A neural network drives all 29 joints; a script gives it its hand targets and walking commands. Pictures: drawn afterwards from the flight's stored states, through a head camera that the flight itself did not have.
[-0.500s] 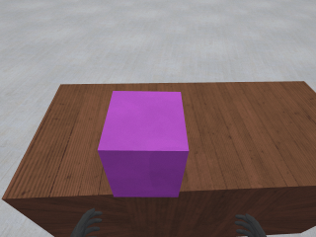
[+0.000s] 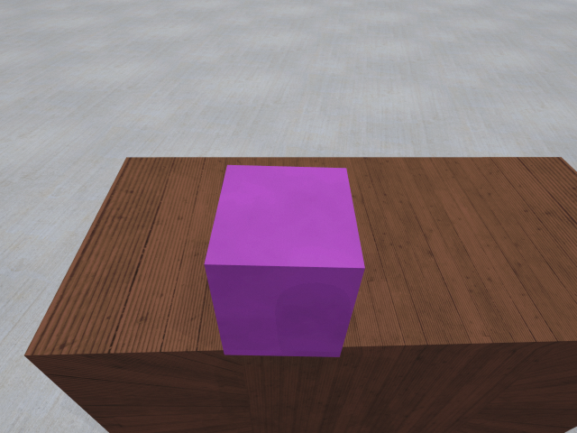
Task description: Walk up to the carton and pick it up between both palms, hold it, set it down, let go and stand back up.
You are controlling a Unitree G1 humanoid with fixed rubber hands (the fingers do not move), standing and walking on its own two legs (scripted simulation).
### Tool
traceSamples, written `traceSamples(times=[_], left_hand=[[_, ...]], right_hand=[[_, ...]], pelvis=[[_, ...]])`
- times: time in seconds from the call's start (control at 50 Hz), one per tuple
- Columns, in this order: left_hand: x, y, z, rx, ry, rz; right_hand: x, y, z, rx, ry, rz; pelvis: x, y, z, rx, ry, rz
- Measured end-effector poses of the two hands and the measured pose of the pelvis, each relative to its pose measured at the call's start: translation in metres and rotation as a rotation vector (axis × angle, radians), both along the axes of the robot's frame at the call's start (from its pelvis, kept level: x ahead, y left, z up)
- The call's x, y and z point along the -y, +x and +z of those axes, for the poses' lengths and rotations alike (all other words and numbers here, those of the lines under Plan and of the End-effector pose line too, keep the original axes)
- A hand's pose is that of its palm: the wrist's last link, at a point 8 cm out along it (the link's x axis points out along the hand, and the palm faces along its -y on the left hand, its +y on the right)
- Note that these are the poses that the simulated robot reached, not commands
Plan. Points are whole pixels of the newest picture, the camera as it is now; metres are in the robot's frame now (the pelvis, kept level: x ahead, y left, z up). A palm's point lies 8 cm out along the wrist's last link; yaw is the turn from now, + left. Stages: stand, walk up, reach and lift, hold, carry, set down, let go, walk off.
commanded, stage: stand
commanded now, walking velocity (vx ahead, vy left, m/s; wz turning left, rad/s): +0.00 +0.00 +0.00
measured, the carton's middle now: (284, 262) +0.41 +0.03 +0.00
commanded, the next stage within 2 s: none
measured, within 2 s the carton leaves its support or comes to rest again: neither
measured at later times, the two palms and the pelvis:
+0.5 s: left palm out of the picture -0.07 +0.22 -0.14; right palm out of the picture -0.04 -0.19 -0.14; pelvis -0.02 +0.02 +0.01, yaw +0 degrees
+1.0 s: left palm out of the picture -0.07 +0.20 -0.14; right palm out of the picture -0.07 -0.18 -0.15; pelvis -0.02 +0.01 +0.01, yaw +0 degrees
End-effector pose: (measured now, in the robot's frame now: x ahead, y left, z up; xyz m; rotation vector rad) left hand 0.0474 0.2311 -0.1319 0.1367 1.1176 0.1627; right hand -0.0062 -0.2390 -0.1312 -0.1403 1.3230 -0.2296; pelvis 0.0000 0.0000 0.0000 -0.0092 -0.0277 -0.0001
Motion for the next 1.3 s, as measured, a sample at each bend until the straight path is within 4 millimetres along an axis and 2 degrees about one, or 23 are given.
traceSamples(times=[0.08, 0.22, 0.3, 0.38, 0.52, 0.64, 0.74, 0.84, 0.98, 1.14, 1.3], left_hand=[[-0.002, -0.022, -0.005, -0.054, -0.011, 0.021], [0.004, -0.074, -0.008, -0.201, -0.042, 0.047], [0.006, -0.100, -0.007, -0.270, -0.043, 0.061], [0.006, -0.115, -0.008, -0.315, -0.042, 0.077], [0.016, -0.112, -0.011, -0.319, -0.066, 0.065], [0.026, -0.101, -0.015, -0.302, -0.086, 0.044], [0.027, -0.104, -0.014, -0.319, -0.084, 0.055], [0.027, -0.113, -0.013, -0.344, -0.078, 0.063], [0.027, -0.121, -0.011, -0.373, -0.071, 0.070], [0.040, -0.128, -0.009, -0.392, -0.086, 0.084], [0.044, -0.116, -0.012, -0.373, -0.084, 0.074]], right_hand=[[-0.011, -0.013, 0.000, -0.023, 0.007, -0.008], [-0.036, -0.036, -0.005, -0.088, 0.060, -0.005], [-0.043, -0.040, -0.009, -0.097, 0.081, -0.013], [-0.045, -0.038, -0.011, -0.088, 0.085, -0.014], [-0.046, -0.034, -0.010, -0.065, 0.077, -0.015], [-0.051, -0.044, -0.010, -0.083, 0.086, -0.028], [-0.058, -0.056, -0.011, -0.123, 0.107, -0.024], [-0.062, -0.060, -0.012, -0.127, 0.118, -0.024], [-0.056, -0.059, -0.014, -0.125, 0.111, -0.024], [-0.047, -0.054, -0.013, -0.133, 0.109, -0.008], [-0.038, -0.044, -0.012, -0.110, 0.092, -0.006]], pelvis=[[-0.005, -0.006, 0.001, 0.001, 0.001, 0.003], [-0.014, -0.017, 0.005, -0.013, 0.007, 0.006], [-0.016, -0.019, 0.005, -0.016, 0.009, 0.002], [-0.018, -0.018, 0.005, -0.014, 0.009, 0.000], [-0.019, -0.019, 0.005, -0.013, 0.010, -0.003], [-0.018, -0.020, 0.005, -0.012, 0.012, 0.001], [-0.016, -0.021, 0.005, -0.011, 0.012, 0.004], [-0.015, -0.021, 0.006, -0.005, 0.013, 0.002], [-0.014, -0.023, 0.005, -0.006, 0.014, 0.002], [-0.007, -0.022, 0.005, -0.021, 0.018, 0.008], [0.000, -0.018, 0.005, -0.017, 0.014, 0.004]])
